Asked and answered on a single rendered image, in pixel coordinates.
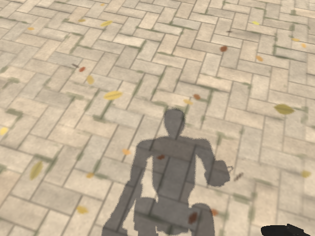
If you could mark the robot right hand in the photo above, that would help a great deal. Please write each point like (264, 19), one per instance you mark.
(282, 230)

